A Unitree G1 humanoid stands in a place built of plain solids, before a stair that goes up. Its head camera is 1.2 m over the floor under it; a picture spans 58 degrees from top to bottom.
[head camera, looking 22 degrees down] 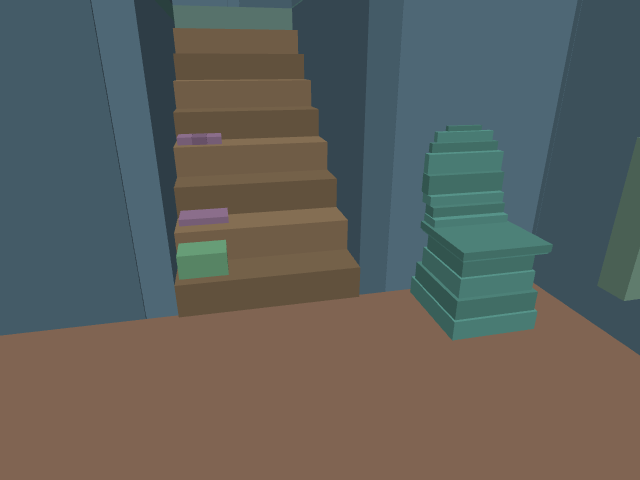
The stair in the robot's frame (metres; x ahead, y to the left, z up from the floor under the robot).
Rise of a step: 0.18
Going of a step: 0.26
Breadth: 0.97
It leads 13 degrees to the left of straight ahead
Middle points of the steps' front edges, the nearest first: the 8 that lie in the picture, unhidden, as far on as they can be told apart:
2.01 0.25 0.18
2.27 0.31 0.37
2.52 0.37 0.55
2.77 0.42 0.73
3.02 0.48 0.92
3.28 0.54 1.10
3.53 0.60 1.28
3.78 0.65 1.46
